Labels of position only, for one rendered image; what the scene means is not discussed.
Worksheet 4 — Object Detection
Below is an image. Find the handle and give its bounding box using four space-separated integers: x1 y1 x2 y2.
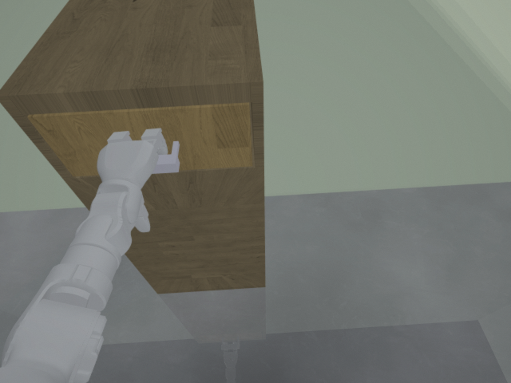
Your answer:
152 141 180 174

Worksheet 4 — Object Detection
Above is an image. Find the left robot upper arm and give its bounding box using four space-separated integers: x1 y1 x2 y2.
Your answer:
0 299 107 383

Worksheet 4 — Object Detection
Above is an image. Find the cabinet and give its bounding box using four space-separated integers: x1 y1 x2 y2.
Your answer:
0 0 265 294

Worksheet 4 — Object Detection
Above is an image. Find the drawer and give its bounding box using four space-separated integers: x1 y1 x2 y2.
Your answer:
27 102 252 176

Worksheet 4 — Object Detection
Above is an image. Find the left robot forearm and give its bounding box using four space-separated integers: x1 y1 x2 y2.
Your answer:
1 180 142 367

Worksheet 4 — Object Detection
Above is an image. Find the left robot hand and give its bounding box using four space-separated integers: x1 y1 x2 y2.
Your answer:
97 128 168 232

